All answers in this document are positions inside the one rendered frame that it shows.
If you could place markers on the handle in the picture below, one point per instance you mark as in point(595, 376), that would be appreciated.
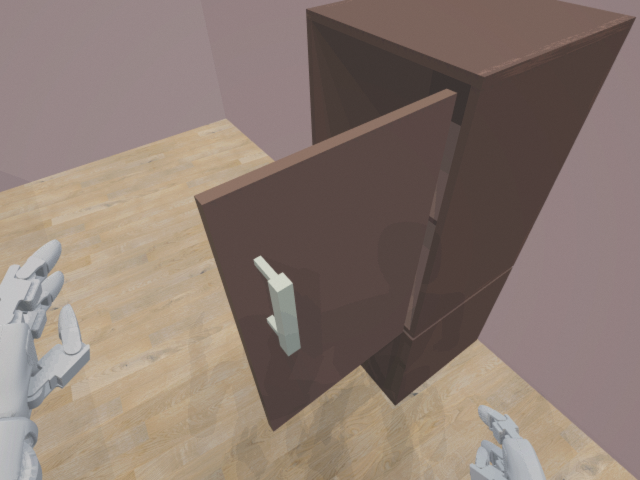
point(284, 322)

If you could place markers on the cupboard door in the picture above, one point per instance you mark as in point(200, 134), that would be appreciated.
point(344, 220)

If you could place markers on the right robot hand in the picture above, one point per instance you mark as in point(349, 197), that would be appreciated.
point(517, 460)

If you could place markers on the left robot forearm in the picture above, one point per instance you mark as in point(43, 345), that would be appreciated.
point(18, 460)

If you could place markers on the left robot hand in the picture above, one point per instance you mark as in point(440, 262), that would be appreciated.
point(26, 293)

